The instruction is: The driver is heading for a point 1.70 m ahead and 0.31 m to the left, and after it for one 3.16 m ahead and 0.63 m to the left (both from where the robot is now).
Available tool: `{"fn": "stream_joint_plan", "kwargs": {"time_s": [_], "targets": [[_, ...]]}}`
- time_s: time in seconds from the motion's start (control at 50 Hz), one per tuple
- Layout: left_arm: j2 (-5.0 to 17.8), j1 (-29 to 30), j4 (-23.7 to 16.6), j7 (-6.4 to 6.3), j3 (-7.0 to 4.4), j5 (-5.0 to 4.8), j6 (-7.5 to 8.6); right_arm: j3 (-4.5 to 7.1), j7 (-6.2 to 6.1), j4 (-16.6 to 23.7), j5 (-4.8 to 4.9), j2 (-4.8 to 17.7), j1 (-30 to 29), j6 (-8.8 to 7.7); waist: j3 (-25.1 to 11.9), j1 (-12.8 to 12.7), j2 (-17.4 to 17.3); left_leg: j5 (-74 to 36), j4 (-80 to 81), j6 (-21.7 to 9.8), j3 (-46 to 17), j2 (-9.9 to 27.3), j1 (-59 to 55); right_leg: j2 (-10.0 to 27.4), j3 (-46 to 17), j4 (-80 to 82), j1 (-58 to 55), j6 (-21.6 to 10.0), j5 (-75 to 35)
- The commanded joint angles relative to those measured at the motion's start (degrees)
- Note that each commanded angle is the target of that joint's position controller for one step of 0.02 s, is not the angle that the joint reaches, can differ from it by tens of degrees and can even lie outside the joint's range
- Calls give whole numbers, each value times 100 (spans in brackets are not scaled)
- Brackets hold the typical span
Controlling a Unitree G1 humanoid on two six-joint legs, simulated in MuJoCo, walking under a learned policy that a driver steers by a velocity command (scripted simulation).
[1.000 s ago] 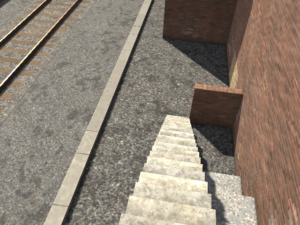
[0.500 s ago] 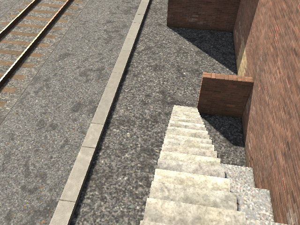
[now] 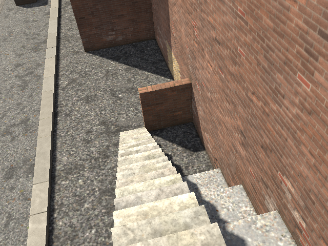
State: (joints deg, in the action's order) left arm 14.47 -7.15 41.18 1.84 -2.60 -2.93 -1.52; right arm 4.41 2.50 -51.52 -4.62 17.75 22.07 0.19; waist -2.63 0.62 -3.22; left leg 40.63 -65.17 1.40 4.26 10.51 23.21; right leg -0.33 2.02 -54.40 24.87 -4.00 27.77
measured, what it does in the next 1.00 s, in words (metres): goes down: left foot 0.19 m lower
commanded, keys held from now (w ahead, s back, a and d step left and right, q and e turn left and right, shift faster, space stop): e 0.12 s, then q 0.88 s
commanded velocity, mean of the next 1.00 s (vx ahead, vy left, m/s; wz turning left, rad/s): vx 0.09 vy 0.00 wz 0.18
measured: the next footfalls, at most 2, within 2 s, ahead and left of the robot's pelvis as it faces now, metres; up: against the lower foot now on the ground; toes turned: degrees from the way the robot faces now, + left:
left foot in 0.60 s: +0.29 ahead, +0.06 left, -0.19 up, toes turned -1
right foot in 1.20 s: +0.19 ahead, -0.25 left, +0.00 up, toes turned +23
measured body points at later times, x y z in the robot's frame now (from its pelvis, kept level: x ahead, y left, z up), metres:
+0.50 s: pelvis +0.13 -0.03 -0.07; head +0.12 -0.05 +0.38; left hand +0.18 +0.21 -0.21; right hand +0.16 -0.29 -0.22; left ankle +0.27 +0.06 -0.79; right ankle +0.02 -0.09 -0.68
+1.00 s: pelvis +0.17 -0.06 -0.16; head +0.17 -0.03 +0.29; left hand +0.34 +0.20 -0.25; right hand +0.29 -0.31 -0.26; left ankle +0.25 +0.06 -0.87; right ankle +0.20 -0.18 -0.56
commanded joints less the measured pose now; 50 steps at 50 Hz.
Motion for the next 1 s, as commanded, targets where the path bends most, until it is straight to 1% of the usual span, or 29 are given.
{"fn": "stream_joint_plan", "kwargs": {"time_s": [0.02,0.06,0.1,0.12,0.14,0.18,0.22,0.24,0.28,0.32,0.36,0.38,0.42,0.44,0.5,0.54,0.58,0.6,0.62,0.64,0.66,0.68,0.72,0.76,0.78,0.82,0.84,0.92,1.0], "targets": [[1361,-2543,928,-210,-320,74,121,-67,106,1189,5,-59,-818,-183,55,-602,1801,121,-1968,-40,-982,-1052,4534,1774,-4694,2778,-3034,-1301,-2915],[872,-1452,736,-385,-229,212,64,-92,-99,858,153,62,-822,-148,373,-79,1153,-1042,-1767,167,-888,-836,3626,1362,-3741,2846,-1631,-1198,-1662],[718,-783,593,-311,-178,423,124,-23,-231,405,179,134,-297,100,398,358,771,-2453,-2064,88,-647,-948,2382,1009,-2967,2455,-233,-915,-2709],[579,-431,535,-196,-64,323,234,22,-325,334,208,249,-424,188,484,526,647,-2892,-1721,59,-562,-931,1838,973,-2702,2318,211,-867,-3977],[621,-649,683,-120,-62,300,345,75,-361,179,215,345,-256,260,376,600,328,-3510,-1515,-39,-513,-1069,1584,792,-2346,2025,227,-773,-4303],[389,-1159,963,-133,96,223,498,76,-267,-211,231,228,191,284,119,586,527,-4091,-905,-118,-644,-1021,1520,536,-1940,1504,-253,-456,-3969],[309,-1542,1185,-181,197,250,598,67,-256,-231,208,226,-209,313,275,352,591,-4366,-388,-135,-735,-1012,1629,583,-1958,1356,-476,-440,-3849],[581,-1564,1227,-229,105,300,575,84,-289,-268,190,337,-287,392,513,412,363,-4584,-6,-182,-643,-1157,1658,624,-1994,1174,-310,-545,-4044],[449,-1976,1403,-309,168,293,592,-5,-287,-250,161,144,-541,401,560,176,370,-5287,628,-265,-951,-1255,1740,756,-1907,816,-538,-508,-3752],[310,-2100,1375,-383,239,310,577,-36,-264,-139,225,56,-919,379,704,-76,488,-5355,1029,-269,-1291,-1423,2046,819,-1966,769,-774,-416,-3434],[134,-2033,1358,-410,275,342,586,-18,-224,-92,208,177,-1113,291,705,-240,605,-5826,1680,-169,-1418,-1402,2002,829,-1881,447,-821,-350,-3186],[161,-2087,1345,-453,234,384,543,-36,-196,43,149,190,-1293,233,860,-373,638,-5758,2470,-140,-1130,-1428,1998,640,-1645,428,-1027,-328,-3264],[144,-2180,1305,-496,214,482,496,-73,-78,200,257,96,-1587,77,949,-633,752,-5886,3615,-175,-1051,-1284,1712,580,-1699,309,-1068,-425,-3403],[193,-1863,1209,-534,181,414,372,-110,11,253,277,-72,-1302,69,742,-460,927,-5915,3506,-315,-855,-1104,925,718,-1629,210,-585,-535,-3457],[325,-1717,1012,-644,113,480,203,-47,125,301,400,107,-1034,86,983,-495,582,-4918,4104,-519,-613,-982,367,712,-1777,-170,-227,-647,-3112],[583,-1325,850,-723,36,600,192,18,108,102,522,144,-44,74,610,-1,554,-4442,4764,-661,-675,-831,-246,787,-1775,-1093,-373,-879,-1980],[467,-1314,819,-561,33,588,270,157,-26,-207,444,366,788,87,121,242,-152,-4678,5136,-641,-362,-1000,-1606,123,-803,-3012,4,-700,-973],[159,-1334,758,-478,57,543,281,143,8,-292,452,445,1151,105,-278,299,-706,-6985,4123,-887,-1032,-375,-2913,-479,-34,-5104,1323,-422,1315],[-35,-1257,583,-467,46,464,247,64,125,-227,508,453,1509,184,-447,340,-889,-9077,2687,-1502,-2215,374,-3980,-888,662,-7625,3333,3,3287],[230,-1056,281,-388,46,320,328,264,116,-144,670,979,1586,294,-962,711,-979,-8156,3513,-2712,-4060,1296,-4729,-943,347,-7857,4606,254,3059],[270,-485,126,-394,78,453,362,271,23,12,570,963,1278,357,-627,669,-454,-6406,4114,-2931,-4269,1519,-4270,-660,-44,-7704,5150,370,2579],[447,176,83,-418,70,597,315,213,-83,249,468,741,717,405,-235,644,369,-5107,4281,-2568,-3720,1148,-3385,-471,-119,-7408,5029,403,1802],[213,136,115,-445,156,630,121,45,-287,372,250,644,-77,311,162,229,621,-4458,4319,-2103,-3051,616,-1026,-315,-190,-7151,3905,517,473],[21,-81,47,-532,207,655,-80,-92,-286,308,281,538,-252,145,230,50,263,-4381,4444,-1860,-2949,169,123,-528,111,-7874,3413,720,288],[217,-281,-37,-516,143,560,-145,-232,-294,268,331,361,-481,74,354,-187,306,-3755,4131,-1533,-2629,-241,459,-528,-123,-7502,3438,860,-617],[313,-229,-170,-441,73,617,-302,-360,-225,393,468,202,-698,5,277,-136,-237,-3497,4125,-1448,-2629,-543,675,-593,74,-7667,3390,1083,-882],[292,38,-356,-433,90,618,-342,-347,-242,417,522,299,-605,23,235,-50,-185,-3337,4127,-1503,-2829,-563,439,-579,57,-7740,3522,1138,-715],[310,815,-971,-359,100,616,-476,-237,-426,603,462,540,-261,31,-82,417,-404,-3153,3926,-1823,-3598,-365,-1341,-601,-261,-7372,4451,1182,-44],[422,1146,-1309,-338,99,561,-517,-159,-512,855,402,660,-240,14,-236,510,-485,-3471,3885,-1960,-3986,-194,-1821,-602,-474,-7172,4359,1191,300]]}}
Velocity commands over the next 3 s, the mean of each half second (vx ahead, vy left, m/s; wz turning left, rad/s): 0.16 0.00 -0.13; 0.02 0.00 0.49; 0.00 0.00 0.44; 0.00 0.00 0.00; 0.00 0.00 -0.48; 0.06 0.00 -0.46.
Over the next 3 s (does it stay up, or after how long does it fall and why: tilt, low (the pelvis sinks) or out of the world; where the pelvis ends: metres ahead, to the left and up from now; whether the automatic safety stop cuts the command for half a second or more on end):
stays up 0.25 0.09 -0.15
